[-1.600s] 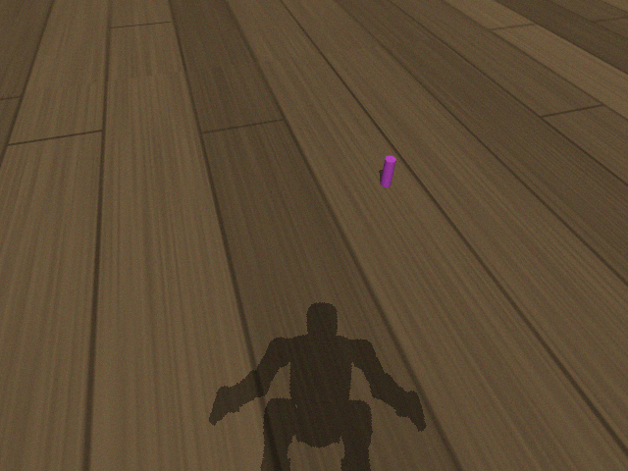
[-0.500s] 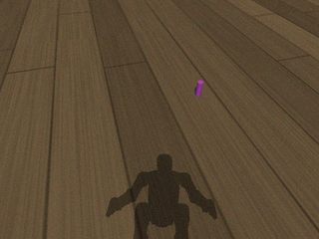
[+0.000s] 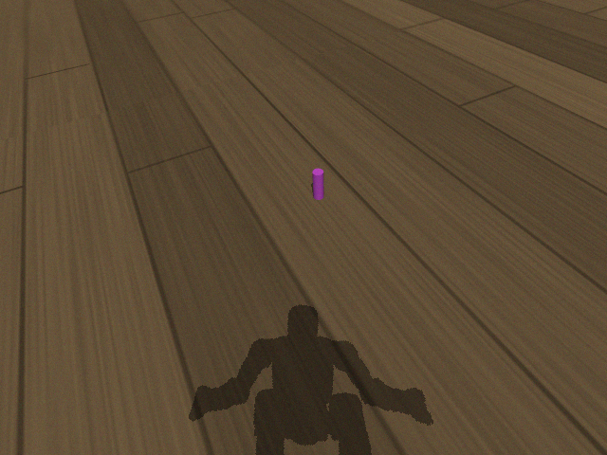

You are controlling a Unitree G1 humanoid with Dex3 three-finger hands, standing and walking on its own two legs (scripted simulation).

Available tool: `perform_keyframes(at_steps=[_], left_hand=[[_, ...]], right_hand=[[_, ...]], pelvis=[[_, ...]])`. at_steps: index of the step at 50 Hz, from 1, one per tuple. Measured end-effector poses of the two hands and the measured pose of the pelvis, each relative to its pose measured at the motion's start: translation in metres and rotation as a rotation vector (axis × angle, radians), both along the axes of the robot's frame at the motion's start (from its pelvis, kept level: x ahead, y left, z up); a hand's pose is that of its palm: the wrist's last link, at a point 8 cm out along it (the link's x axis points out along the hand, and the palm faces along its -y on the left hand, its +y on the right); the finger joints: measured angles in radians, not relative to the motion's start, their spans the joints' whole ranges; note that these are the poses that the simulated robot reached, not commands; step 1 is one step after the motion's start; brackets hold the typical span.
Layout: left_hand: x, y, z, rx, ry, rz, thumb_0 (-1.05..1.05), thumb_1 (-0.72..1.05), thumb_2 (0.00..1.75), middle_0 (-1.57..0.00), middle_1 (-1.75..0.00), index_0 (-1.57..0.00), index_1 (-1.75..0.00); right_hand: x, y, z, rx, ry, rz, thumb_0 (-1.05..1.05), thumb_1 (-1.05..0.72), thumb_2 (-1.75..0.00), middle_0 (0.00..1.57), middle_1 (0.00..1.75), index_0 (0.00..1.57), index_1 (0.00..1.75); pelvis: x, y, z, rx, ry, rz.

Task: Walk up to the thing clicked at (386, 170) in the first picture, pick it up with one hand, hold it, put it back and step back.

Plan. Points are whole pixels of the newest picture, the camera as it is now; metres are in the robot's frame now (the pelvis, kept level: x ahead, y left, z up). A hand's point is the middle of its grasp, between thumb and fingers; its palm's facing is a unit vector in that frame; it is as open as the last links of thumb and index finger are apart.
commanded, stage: walk up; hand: left
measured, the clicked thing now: (318, 184) +1.40 +0.05 -0.68
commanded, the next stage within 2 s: none
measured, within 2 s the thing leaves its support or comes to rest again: neither
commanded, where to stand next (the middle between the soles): +1.02 -0.11 m, yaw -10 degrees
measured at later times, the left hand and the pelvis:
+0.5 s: hand (170, 320) +0.37 +0.28 -0.13, palm faces -0.19 -0.91 -0.36, open 7.4 cm; pelvis +0.25 +0.02 +0.01, yaw -8 degrees
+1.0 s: hand (231, 233) +0.57 +0.20 -0.11, palm faces -0.18 -0.90 -0.39, open 7.4 cm; pelvis +0.46 -0.05 +0.02, yaw -11 degrees
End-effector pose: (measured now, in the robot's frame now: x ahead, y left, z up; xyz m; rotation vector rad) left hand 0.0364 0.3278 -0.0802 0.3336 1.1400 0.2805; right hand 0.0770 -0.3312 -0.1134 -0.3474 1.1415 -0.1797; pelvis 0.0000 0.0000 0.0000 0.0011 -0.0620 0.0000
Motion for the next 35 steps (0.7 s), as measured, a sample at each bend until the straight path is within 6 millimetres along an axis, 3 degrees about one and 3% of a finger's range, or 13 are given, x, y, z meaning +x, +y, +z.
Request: perform_keyframes(at_steps=[6,11,17,24,30,35], left_hand=[[0.028,-0.018,-0.003,-0.05,0.083,-0.018,0.01,0.91,0.89,-0.21,-0.3,-0.2,-0.3],[0.08,-0.011,-0.016,-0.073,0.103,-0.055,0.01,0.9,0.89,-0.21,-0.3,-0.21,-0.3],[0.179,0.01,-0.039,-0.066,0.091,-0.128,0.01,0.91,0.89,-0.21,-0.3,-0.2,-0.3],[0.315,0.003,-0.014,-0.049,-0.005,-0.259,0.01,0.91,0.89,-0.2,-0.3,-0.2,-0.3],[0.416,-0.021,0.005,-0.031,-0.071,-0.333,0.01,0.91,0.89,-0.2,-0.3,-0.2,-0.3],[0.489,-0.055,0.006,0.004,-0.099,-0.379,0.01,0.91,0.89,-0.2,-0.3,-0.2,-0.3]], right_hand=[[0.061,0.014,0.022,0.046,-0.063,0.025,0.01,-0.91,-0.89,0.2,0.3,0.2,0.3],[0.102,0.016,0.031,0.011,-0.04,0.012,0.01,-0.91,-0.89,0.21,0.3,0.21,0.3],[0.153,0.022,0.033,-0.063,-0.083,-0.046,0.01,-0.9,-0.89,0.21,0.3,0.21,0.3],[0.165,0.028,0.046,-0.043,-0.06,-0.167,0.01,-0.9,-0.89,0.21,0.3,0.21,0.3],[0.176,0.016,0.031,-0.013,0.044,-0.216,0.01,-0.9,-0.89,0.21,0.3,0.21,0.3],[0.209,-0.01,-0.001,0.019,0.08,-0.258,0.01,-0.9,-0.89,0.21,0.3,0.21,0.3]], pelvis=[[0.05,-0.005,0.015,-0.01,0.01,-0.045],[0.102,0.002,0.011,-0.028,0.028,-0.061],[0.17,0.022,-0.004,0.008,0.032,-0.094],[0.237,0.019,0.013,0.014,0.024,-0.131],[0.293,0.005,0.013,0.03,0.021,-0.157],[0.348,-0.022,-0.005,0.039,0.02,-0.175]])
